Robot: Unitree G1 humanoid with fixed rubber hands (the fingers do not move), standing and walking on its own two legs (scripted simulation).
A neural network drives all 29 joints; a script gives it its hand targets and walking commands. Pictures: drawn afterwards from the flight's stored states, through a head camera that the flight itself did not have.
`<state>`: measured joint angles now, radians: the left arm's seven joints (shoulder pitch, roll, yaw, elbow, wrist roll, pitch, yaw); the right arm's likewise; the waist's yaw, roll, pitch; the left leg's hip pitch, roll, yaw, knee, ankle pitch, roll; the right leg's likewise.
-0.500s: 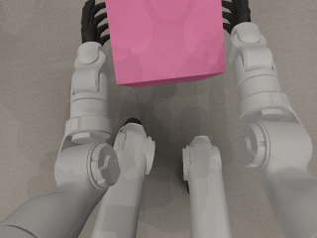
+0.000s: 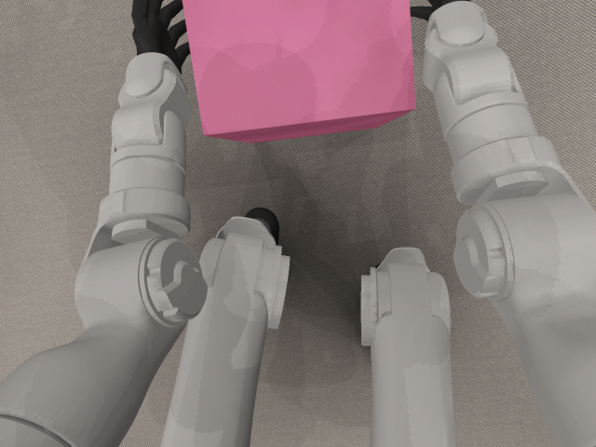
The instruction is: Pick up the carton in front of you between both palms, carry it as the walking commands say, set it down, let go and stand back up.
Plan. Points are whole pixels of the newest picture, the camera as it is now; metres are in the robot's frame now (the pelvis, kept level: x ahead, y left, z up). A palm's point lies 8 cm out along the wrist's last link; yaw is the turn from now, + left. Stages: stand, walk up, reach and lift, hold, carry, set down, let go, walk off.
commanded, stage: set down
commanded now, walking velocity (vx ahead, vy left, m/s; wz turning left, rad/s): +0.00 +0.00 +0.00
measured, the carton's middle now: (302, 51) +0.52 +0.09 -0.25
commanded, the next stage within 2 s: none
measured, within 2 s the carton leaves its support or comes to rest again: rests again in 0.54 s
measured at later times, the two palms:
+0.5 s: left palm (161, 57) +0.48 +0.24 -0.18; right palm (440, 23) +0.55 -0.06 -0.19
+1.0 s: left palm (158, 73) +0.47 +0.26 -0.21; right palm (455, 36) +0.54 -0.09 -0.23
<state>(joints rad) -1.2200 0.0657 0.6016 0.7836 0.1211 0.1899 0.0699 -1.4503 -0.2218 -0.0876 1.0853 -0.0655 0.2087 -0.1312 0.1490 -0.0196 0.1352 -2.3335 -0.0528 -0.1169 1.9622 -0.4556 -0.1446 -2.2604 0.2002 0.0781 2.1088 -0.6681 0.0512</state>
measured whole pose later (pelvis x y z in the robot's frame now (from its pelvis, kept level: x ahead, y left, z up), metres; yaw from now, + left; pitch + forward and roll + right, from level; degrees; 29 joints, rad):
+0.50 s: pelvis -0.01 +0.01 -0.01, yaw -1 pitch +44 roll +3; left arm -1.29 0.14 0.60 0.94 0.15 0.16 0.02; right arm -1.48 -0.23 -0.13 1.16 -0.12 0.17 -0.05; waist 0.15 -0.01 0.20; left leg -2.32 -0.03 -0.09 2.02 -0.46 -0.13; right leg -2.26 0.17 0.07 2.16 -0.66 0.04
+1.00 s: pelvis -0.01 +0.01 -0.02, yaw +0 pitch +40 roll +5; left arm -1.35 0.23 0.49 1.17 -0.02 0.01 0.06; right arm -1.50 -0.36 0.01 1.19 -0.01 0.09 -0.05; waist 0.15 0.02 0.33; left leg -2.29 -0.02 -0.05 2.05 -0.46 -0.11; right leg -2.24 0.11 0.08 2.21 -0.67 0.04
